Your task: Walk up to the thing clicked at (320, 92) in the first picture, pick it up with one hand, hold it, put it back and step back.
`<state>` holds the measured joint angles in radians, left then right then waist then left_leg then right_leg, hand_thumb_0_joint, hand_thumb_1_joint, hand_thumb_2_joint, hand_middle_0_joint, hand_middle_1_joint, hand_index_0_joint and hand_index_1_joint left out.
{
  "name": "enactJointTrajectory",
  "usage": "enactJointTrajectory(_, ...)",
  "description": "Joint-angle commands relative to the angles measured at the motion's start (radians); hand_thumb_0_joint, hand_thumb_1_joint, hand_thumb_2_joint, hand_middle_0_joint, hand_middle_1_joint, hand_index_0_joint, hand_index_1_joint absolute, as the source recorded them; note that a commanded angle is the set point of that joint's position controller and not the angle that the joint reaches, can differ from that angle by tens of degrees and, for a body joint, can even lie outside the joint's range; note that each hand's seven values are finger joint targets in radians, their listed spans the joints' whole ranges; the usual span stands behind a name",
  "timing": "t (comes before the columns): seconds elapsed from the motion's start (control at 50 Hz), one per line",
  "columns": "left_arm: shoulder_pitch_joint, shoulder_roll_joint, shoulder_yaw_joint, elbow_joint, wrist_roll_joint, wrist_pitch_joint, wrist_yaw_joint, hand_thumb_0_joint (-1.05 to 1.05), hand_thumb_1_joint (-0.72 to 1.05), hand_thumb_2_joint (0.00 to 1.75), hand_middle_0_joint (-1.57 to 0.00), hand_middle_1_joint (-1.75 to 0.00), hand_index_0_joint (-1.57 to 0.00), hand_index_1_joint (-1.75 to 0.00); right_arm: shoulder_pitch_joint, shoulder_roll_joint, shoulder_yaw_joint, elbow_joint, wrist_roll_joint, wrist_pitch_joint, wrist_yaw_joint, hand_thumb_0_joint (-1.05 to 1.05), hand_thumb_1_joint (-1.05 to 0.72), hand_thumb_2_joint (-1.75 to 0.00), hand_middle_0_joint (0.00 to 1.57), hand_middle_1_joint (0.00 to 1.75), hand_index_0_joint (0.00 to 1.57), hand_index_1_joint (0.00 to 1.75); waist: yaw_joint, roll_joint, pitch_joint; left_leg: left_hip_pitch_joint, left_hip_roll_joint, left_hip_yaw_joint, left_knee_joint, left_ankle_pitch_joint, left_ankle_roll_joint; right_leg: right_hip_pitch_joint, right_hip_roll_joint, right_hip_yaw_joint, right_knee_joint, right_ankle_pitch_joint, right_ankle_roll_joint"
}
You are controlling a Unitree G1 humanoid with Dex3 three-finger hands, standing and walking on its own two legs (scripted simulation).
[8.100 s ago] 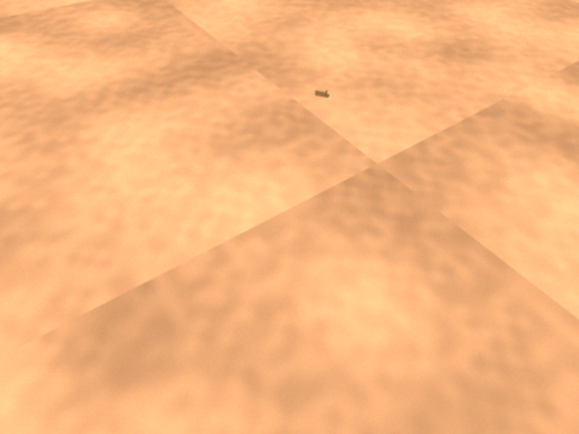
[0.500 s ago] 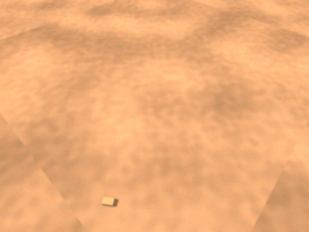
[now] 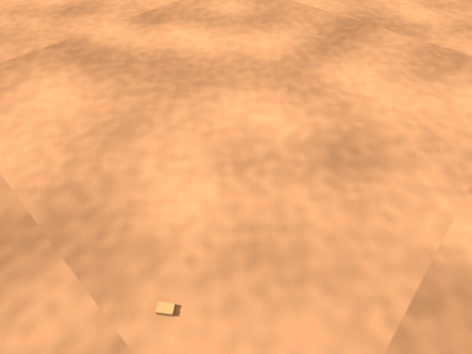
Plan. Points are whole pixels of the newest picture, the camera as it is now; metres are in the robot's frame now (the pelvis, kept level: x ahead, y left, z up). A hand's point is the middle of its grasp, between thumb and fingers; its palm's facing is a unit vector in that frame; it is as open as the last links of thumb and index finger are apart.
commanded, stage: stand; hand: left
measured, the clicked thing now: (166, 309) +0.42 +0.30 -0.77
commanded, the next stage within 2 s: none
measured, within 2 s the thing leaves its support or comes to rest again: neither
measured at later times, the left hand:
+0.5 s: hand out of the picture +0.07 +0.26 -0.16, palm faces -0.04 -0.94 -0.35, open 7.3 cm
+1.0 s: hand out of the picture +0.07 +0.26 -0.16, palm faces -0.04 -0.94 -0.35, open 7.3 cm
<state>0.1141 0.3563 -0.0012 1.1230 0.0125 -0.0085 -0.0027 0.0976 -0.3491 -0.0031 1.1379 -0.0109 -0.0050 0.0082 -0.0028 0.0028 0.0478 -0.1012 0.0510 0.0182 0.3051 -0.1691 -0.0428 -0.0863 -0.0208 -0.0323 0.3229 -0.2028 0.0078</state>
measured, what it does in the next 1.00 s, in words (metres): stands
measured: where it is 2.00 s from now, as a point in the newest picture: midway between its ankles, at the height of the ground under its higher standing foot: outside the picture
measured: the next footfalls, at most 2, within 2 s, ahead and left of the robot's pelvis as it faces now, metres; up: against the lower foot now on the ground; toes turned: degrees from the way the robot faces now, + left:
none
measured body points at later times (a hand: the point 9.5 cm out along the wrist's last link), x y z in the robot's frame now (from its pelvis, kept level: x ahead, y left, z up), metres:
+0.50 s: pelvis +0.00 +0.00 +0.00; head +0.01 +0.00 +0.45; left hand +0.07 +0.30 -0.13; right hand +0.07 -0.30 -0.13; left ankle +0.00 +0.15 -0.75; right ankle -0.02 -0.12 -0.75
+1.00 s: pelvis +0.00 +0.00 +0.00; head +0.01 +0.00 +0.45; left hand +0.08 +0.31 -0.13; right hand +0.07 -0.30 -0.13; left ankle +0.00 +0.15 -0.75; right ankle -0.02 -0.12 -0.75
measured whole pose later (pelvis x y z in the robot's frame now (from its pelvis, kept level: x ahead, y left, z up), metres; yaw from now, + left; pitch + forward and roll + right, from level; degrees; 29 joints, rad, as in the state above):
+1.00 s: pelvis +0.00 +0.00 +0.00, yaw +0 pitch -2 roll +0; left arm 0.12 0.36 0.00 1.12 0.01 -0.01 0.00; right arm 0.11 -0.35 0.00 1.13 -0.01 -0.01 0.01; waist 0.00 0.00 0.05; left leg -0.10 0.05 0.03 0.31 -0.17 -0.04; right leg -0.08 -0.02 -0.02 0.32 -0.20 0.01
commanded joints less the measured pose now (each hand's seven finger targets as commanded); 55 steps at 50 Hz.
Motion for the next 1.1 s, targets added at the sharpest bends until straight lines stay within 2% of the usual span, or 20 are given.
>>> enactJointTrajectory(0.0,-0.032,0.219,0.043,-0.056,-0.006,-0.02,0.011,0.0,0.9,0.9,-0.2,-0.3,-0.2,-0.3,-0.039,-0.217,-0.034,-0.059,0.002,-0.019,-0.015,0.0,-0.9,-0.9,0.2,0.3,0.2,0.3,0.002,0.004,-0.07,0.031,0.094,-0.071,-0.029,0.172,0.04,-0.014,-0.118,0.078,-0.053,0.178,-0.023)
enactJointTrajectory(0.3,-0.033,0.221,0.045,-0.061,-0.003,-0.02,0.011,0.0,0.9,0.9,-0.2,-0.3,-0.2,-0.3,-0.022,-0.216,-0.033,-0.063,-0.001,-0.019,-0.014,0.0,-0.9,-0.9,0.2,0.3,0.2,0.3,-0.002,0.0,-0.064,0.017,0.092,-0.066,-0.027,0.132,0.045,-0.016,-0.121,0.088,-0.062,0.162,-0.025)
enactJointTrajectory(0.62,-0.031,0.217,0.042,-0.059,-0.004,-0.018,0.01,0.0,0.9,0.9,-0.2,-0.3,-0.2,-0.3,-0.022,-0.216,-0.034,-0.067,0.0,-0.021,-0.015,0.0,-0.9,-0.9,0.2,0.3,0.2,0.3,0.003,0.003,-0.075,0.027,0.097,-0.072,-0.027,0.184,0.047,-0.006,-0.119,0.081,-0.044,0.187,-0.025)
enactJointTrajectory(0.78,-0.024,0.215,0.041,-0.059,-0.004,-0.019,0.009,0.0,0.9,0.9,-0.2,-0.3,-0.2,-0.3,-0.02,-0.219,-0.036,-0.066,0.0,-0.018,-0.014,0.0,-0.9,-0.9,0.2,0.3,0.2,0.3,0.003,-0.001,-0.076,0.029,0.095,-0.064,-0.02,0.143,0.05,-0.008,-0.125,0.09,-0.059,0.168,-0.026)
enactJointTrajectory(1.0,-0.023,0.216,0.042,-0.062,-0.004,-0.019,0.011,0.0,0.9,0.9,-0.2,-0.3,-0.2,-0.3,-0.024,-0.217,-0.036,-0.069,0.001,-0.021,-0.015,0.0,-0.9,-0.9,0.2,0.3,0.2,0.3,0.003,0.003,-0.071,0.034,0.097,-0.068,-0.024,0.185,0.05,-0.009,-0.119,0.082,-0.049,0.195,-0.023)
enactJointTrajectory(1.08,-0.017,0.217,0.042,-0.062,-0.002,-0.019,0.01,0.0,0.9,0.9,-0.2,-0.3,-0.2,-0.3,-0.023,-0.216,-0.037,-0.068,0.001,-0.02,-0.015,0.0,-0.9,-0.9,0.2,0.3,0.2,0.3,0.003,0.001,-0.066,0.034,0.096,-0.067,-0.026,0.163,0.049,-0.019,-0.119,0.084,-0.054,0.179,-0.026)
